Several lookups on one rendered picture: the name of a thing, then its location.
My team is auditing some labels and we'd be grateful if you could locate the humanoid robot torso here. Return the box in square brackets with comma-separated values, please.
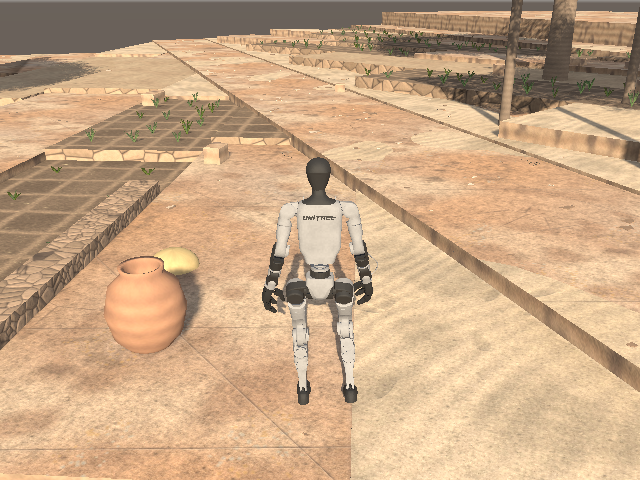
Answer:
[296, 196, 343, 300]

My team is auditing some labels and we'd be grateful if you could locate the right robot forearm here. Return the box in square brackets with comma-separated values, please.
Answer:
[354, 240, 372, 284]

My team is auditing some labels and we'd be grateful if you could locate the robot right upper arm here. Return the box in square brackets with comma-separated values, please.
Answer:
[340, 201, 365, 255]

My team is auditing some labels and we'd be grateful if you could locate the left robot thigh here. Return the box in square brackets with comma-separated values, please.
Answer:
[286, 278, 309, 346]

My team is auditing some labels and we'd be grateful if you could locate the robot left upper arm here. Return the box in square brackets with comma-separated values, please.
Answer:
[274, 201, 298, 258]

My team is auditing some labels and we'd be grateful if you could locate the left robot hand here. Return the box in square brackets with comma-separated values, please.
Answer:
[262, 286, 285, 313]

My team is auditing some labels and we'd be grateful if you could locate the right robot hand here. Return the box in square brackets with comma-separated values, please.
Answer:
[353, 279, 373, 305]

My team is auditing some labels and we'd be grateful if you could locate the left robot forearm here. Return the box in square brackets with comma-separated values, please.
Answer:
[264, 242, 284, 290]

